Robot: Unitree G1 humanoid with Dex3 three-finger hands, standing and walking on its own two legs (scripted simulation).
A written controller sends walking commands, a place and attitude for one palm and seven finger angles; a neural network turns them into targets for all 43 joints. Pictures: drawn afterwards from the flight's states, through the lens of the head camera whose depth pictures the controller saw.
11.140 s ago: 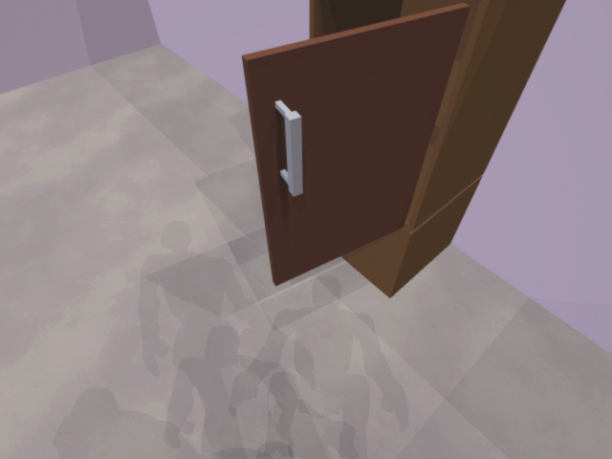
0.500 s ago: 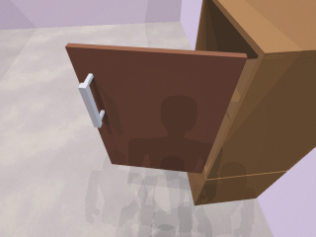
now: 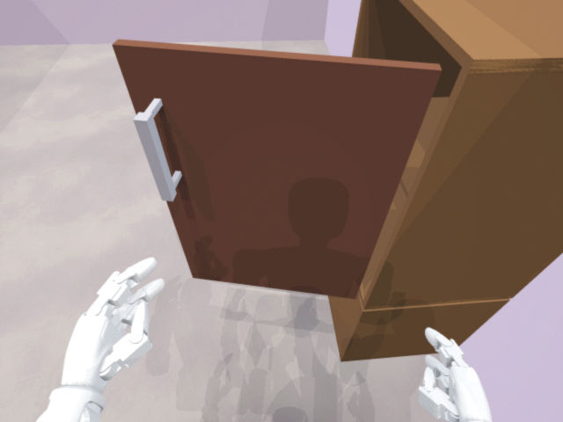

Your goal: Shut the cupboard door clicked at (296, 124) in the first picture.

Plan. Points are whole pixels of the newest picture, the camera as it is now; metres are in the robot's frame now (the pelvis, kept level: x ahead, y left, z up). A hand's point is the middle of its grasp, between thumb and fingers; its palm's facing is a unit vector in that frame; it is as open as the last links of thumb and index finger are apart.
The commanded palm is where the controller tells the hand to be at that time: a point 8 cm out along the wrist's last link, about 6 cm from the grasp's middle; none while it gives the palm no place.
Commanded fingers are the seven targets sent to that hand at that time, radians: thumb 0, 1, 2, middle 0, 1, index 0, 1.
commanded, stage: raise the hand and make a fist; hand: left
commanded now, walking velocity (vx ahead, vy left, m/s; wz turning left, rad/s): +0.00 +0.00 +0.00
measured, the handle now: (162, 152) +0.48 +0.21 +0.13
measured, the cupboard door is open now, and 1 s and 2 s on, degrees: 77 77 77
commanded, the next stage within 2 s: bring the fist close to the handle in 1.62 s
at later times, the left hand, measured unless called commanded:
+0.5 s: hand (125, 355) +0.20 +0.20 +0.05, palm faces -0.12 -0.99 +0.00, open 4.3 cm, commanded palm +0.16 +0.26 +0.06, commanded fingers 0.00 0.90 0.90 -0.93 -1.10 -0.93 -1.10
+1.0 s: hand (82, 322) +0.21 +0.23 +0.11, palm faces -0.04 -1.00 -0.07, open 3.0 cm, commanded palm +0.18 +0.28 +0.11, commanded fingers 0.00 0.90 0.90 -1.30 -1.50 -1.30 -1.50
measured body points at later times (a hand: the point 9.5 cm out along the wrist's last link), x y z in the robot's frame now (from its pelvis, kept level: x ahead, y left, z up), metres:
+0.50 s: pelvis -0.02 +0.02 -0.02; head +0.01 +0.02 +0.43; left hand +0.20 +0.26 +0.05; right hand +0.13 -0.21 -0.10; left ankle +0.03 +0.12 -0.70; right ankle +0.00 -0.10 -0.70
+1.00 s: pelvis +0.00 +0.04 +0.01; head -0.01 +0.04 +0.46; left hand +0.21 +0.28 +0.12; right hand +0.20 -0.17 -0.03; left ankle +0.03 +0.12 -0.70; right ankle +0.00 -0.10 -0.70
